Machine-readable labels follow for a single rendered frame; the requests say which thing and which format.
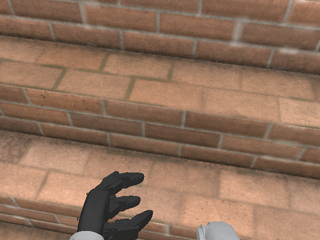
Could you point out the right robot thigh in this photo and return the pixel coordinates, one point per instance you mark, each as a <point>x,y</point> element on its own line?
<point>216,230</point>

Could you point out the left robot hand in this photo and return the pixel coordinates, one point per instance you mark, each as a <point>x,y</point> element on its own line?
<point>101,204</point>

